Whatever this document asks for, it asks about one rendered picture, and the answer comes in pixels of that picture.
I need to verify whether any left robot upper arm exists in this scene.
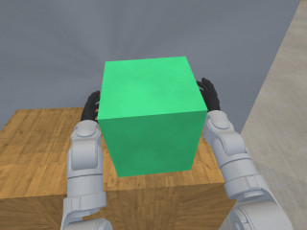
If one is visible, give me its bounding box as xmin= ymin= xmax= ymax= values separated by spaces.
xmin=64 ymin=218 xmax=113 ymax=230

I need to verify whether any robot right forearm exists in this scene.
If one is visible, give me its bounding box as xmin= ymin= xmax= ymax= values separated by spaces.
xmin=202 ymin=110 xmax=294 ymax=230

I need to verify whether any pedestal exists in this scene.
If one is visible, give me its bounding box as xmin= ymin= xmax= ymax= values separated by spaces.
xmin=0 ymin=106 xmax=237 ymax=230

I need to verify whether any robot right hand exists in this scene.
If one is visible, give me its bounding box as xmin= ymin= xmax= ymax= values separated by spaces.
xmin=196 ymin=78 xmax=221 ymax=113

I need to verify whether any robot left forearm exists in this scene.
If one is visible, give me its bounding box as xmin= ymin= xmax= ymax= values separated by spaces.
xmin=60 ymin=120 xmax=106 ymax=230

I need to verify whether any right robot upper arm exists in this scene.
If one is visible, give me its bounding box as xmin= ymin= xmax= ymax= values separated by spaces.
xmin=230 ymin=199 xmax=293 ymax=230

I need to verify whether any robot left hand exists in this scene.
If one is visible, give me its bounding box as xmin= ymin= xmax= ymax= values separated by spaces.
xmin=80 ymin=90 xmax=101 ymax=124

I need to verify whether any carton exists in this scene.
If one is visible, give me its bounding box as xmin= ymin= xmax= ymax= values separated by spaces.
xmin=97 ymin=57 xmax=208 ymax=177

